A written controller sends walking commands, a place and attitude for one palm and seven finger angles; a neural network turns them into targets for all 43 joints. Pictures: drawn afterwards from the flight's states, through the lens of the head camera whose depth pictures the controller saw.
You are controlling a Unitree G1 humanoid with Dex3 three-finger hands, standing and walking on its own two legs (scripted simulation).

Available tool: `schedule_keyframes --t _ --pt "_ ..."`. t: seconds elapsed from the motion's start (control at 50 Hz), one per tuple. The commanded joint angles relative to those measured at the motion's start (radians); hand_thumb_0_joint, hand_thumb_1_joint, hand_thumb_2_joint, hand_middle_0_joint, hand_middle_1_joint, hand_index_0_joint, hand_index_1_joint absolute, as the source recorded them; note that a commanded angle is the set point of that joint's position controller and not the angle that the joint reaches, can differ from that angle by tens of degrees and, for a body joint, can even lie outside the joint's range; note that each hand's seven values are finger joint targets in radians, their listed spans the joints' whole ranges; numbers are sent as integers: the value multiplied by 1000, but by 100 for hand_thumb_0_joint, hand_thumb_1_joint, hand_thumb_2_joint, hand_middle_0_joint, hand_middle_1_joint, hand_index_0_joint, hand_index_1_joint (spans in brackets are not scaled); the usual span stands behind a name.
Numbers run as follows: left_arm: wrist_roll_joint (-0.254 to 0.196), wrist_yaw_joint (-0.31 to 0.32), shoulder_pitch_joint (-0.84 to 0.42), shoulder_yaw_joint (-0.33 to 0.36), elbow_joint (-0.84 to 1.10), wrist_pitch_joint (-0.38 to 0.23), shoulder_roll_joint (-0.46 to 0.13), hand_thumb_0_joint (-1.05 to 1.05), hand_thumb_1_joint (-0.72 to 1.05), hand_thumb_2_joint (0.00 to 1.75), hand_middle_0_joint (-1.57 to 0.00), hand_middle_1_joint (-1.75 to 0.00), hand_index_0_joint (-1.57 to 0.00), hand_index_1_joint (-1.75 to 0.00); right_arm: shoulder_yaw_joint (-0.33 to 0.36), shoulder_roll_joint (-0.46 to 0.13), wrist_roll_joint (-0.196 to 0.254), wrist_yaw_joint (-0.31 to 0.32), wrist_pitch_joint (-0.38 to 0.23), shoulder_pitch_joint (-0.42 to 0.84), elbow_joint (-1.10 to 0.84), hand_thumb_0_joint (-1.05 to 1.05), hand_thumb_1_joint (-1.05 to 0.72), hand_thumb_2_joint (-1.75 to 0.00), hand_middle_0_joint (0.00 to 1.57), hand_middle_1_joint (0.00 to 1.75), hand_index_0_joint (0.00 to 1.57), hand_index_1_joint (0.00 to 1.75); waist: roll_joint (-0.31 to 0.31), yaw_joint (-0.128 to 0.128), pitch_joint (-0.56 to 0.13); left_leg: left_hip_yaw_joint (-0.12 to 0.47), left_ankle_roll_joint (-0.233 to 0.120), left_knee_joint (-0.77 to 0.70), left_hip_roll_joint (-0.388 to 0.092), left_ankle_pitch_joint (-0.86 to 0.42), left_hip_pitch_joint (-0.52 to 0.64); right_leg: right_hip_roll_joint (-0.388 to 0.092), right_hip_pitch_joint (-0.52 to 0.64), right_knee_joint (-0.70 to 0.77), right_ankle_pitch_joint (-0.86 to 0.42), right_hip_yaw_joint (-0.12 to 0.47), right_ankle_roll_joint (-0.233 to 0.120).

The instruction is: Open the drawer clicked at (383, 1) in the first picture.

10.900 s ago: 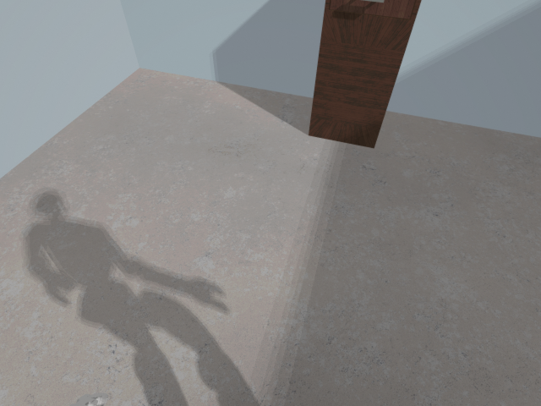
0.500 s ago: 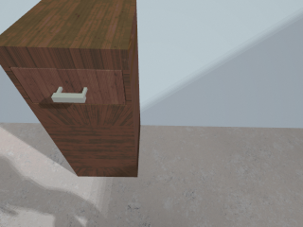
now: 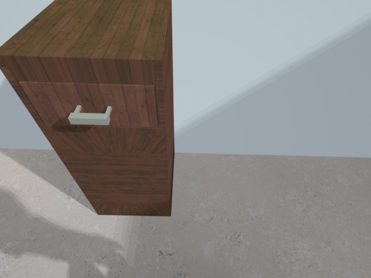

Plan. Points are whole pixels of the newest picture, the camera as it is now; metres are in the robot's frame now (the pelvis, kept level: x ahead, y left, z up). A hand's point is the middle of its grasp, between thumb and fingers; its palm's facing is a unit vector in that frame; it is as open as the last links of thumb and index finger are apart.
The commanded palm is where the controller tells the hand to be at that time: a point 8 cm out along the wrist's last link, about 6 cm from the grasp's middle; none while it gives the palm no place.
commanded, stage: shuffle to correct the standing spot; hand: left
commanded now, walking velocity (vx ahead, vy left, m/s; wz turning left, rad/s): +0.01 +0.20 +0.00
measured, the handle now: (91, 113) +0.52 +0.31 +0.03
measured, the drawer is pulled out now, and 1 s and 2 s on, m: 0.00 0.00 0.00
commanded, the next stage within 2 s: come to a stop and stand still in 0.18 s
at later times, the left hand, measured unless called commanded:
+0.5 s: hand out of the picture +0.00 +0.31 -0.18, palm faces +0.06 -0.97 -0.23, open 7.4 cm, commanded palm none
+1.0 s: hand out of the picture +0.04 +0.26 -0.18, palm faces +0.02 -0.97 -0.22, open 7.3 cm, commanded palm none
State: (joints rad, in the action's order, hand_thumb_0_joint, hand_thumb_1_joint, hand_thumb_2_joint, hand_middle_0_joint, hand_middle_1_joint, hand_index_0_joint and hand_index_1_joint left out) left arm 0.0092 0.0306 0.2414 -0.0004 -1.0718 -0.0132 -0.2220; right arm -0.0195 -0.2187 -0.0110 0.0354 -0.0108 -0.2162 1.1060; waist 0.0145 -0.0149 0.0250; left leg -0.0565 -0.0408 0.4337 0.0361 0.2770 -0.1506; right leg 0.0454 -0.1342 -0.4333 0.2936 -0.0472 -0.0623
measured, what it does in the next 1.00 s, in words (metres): steps on the spot: left foot, then right foot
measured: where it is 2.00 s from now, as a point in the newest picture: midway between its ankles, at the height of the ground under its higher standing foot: outside the picture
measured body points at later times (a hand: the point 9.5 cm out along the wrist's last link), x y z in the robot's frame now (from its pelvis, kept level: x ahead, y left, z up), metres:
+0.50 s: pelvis -0.01 +0.10 -0.01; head +0.02 +0.12 +0.44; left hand +0.00 +0.36 -0.16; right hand +0.05 -0.13 -0.15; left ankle +0.02 +0.20 -0.74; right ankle -0.04 -0.02 -0.71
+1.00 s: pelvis +0.00 +0.07 -0.01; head +0.00 +0.07 +0.44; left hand +0.04 +0.31 -0.16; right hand +0.00 -0.17 -0.16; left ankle +0.02 +0.20 -0.74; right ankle -0.03 -0.02 -0.74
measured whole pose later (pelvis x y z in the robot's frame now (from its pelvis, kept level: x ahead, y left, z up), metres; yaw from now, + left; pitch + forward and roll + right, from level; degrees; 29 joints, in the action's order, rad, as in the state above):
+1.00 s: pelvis +0.00 +0.07 -0.01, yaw +2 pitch +0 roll -1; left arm 0.02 0.02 0.30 0.01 -0.96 0.01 -0.19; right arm 0.02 -0.19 -0.03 0.04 0.01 -0.36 0.99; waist -0.02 0.03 -0.01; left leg -0.05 0.01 0.61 -0.05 0.28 -0.32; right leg 0.03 -0.21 -0.57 0.36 -0.07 -0.05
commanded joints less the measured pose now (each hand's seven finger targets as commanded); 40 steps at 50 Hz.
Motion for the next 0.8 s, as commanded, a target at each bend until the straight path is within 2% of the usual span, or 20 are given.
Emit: schedule_keyframes --t 0.0,0.08,0.12,0.18,0.24,0.26,0.28,0.3,0.32,0.34,0.38,0.44,0.54,0.62,0.66,0.68,0.72,0.74,0.76,0.78 --pt "4 22 99 43 39 -1 -150 0 90 90 -20 -30 -20 -30 22 -77 -6 -1 9 -49 -66 0 -90 -90 20 30 20 30 72 -14 -10 50 37 71 -86 -79 -163 -344 90 69 -438 289 -71" --pt "16 27 122 67 60 0 -178 0 90 90 -20 -30 -20 -30 41 -76 -9 -9 20 -9 -114 0 -90 -90 20 30 20 30 90 -38 37 51 52 264 -80 166 -295 -457 65 105 -449 391 -175" --pt "20 25 111 78 79 -1 -193 0 90 90 -20 -30 -20 -30 47 -71 -4 -17 19 14 -141 0 -90 -90 20 30 20 30 89 -41 37 66 55 333 -84 187 -332 -453 61 94 -505 353 -183" --pt "22 19 75 86 103 -1 -206 0 90 90 -20 -30 -20 -30 54 -55 1 -28 21 5 -159 0 -90 -90 20 30 20 30 84 -20 8 28 66 251 -69 113 -247 -409 2 45 -525 258 -137" --pt "17 12 48 90 112 12 -213 0 90 90 -20 -30 -20 -30 62 -54 -2 -34 20 -74 -142 0 -90 -90 20 30 20 30 117 15 1 -50 67 70 -31 -61 -33 -323 -150 -29 -358 158 -50" --pt "16 10 44 88 123 18 -194 0 90 90 -20 -30 -20 -30 67 -76 -3 -32 18 -108 -135 0 -90 -90 20 30 20 30 72 28 -11 -37 55 34 -57 -122 31 -274 -197 -95 -268 116 -17" --pt "18 7 36 80 143 30 -142 0 90 90 -20 -30 -20 -30 79 -127 -7 -29 15 -137 -141 0 -90 -90 20 30 20 30 -86 43 -13 131 -7 6 -188 -202 66 -168 -303 -215 -22 24 39" --pt "13 5 36 65 161 37 -72 0 90 90 -20 -30 -20 -30 87 -181 -16 -25 14 -171 -145 0 -90 -90 20 30 20 30 -231 47 -17 307 -104 -120 -338 -163 3 -81 -334 -375 287 -48 74" --pt "15 8 33 53 158 40 -47 0 90 90 -20 -30 -20 -30 85 -174 -16 -19 9 -174 -145 0 -90 -90 20 30 20 30 -205 61 -19 401 -160 -196 -372 -12 -64 -79 -322 -504 341 4 58" --pt "17 4 29 53 147 36 -61 0 90 90 -20 -30 -20 -30 82 -183 -18 -13 0 -131 -149 0 -90 -90 20 30 20 30 -180 44 -7 432 -178 -222 -371 88 -94 -101 -333 -566 295 49 41" --pt "18 -11 47 51 115 20 -62 0 90 90 -20 -30 -20 -30 68 -141 -20 -10 -13 -37 -158 0 -90 -90 20 30 20 30 -109 11 3 367 -160 -229 -348 110 -150 -124 -284 -539 211 68 33" --pt "12 -18 91 31 74 27 -10 0 90 90 -20 -30 -20 -30 55 -104 -20 -3 -15 -51 -125 0 -90 -90 20 30 20 30 -105 18 -12 281 -135 -216 -320 -12 -114 -108 -226 -400 173 44 56" --pt "16 -27 47 41 101 43 -22 0 90 90 -20 -30 -20 -30 79 -143 -25 11 -5 -109 -86 0 -90 -90 20 30 20 30 -93 51 -24 289 -146 -168 -359 -209 -25 -83 -245 -321 186 41 58" --pt "10 -25 67 49 100 39 -17 0 90 90 -20 -30 -20 -30 82 -140 -22 13 -3 -103 -73 0 -90 -90 20 30 20 30 -130 32 -52 233 -121 -101 -327 -365 -20 -66 -162 -183 118 22 55" --pt "10 -20 97 50 87 31 -21 0 90 90 -20 -30 -20 -30 79 -122 -15 11 -2 -100 -71 0 -90 -90 20 30 20 30 -99 13 -58 192 -80 -48 -285 -319 -94 -65 -37 -17 -16 21 52" --pt "11 -15 103 50 83 23 -37 0 90 90 -20 -30 -20 -30 74 -91 -11 7 -5 -100 -69 0 -90 -90 20 30 20 30 -45 8 -55 160 -41 -16 -238 -253 -140 -95 20 56 -83 65 44" --pt "8 -7 92 43 75 14 -77 0 90 90 -20 -30 -20 -30 51 -19 -5 -4 -6 -82 -77 0 -90 -90 20 30 20 30 44 17 -23 36 27 30 -124 -37 -189 -234 -11 94 -134 180 -14" --pt "6 -7 83 42 70 4 -84 0 90 90 -20 -30 -20 -30 44 0 -8 -3 3 -66 -71 0 -90 -90 20 30 20 30 137 22 -20 4 41 65 -98 11 -158 -238 -64 127 -128 212 -30" --pt "3 -5 58 36 68 1 -73 0 90 90 -20 -30 -20 -30 40 3 -10 -5 7 -74 -59 0 -90 -90 20 30 20 30 135 30 0 10 43 68 -102 13 -129 -245 -108 146 -96 209 -39" --pt "25 4 31 21 132 7 -152 0 90 90 -20 -30 -20 -30 54 -88 -25 -9 8 -107 -146 0 -90 -90 20 30 20 30 40 72 81 77 42 51 -107 -17 -53 -176 -203 94 107 160 -10"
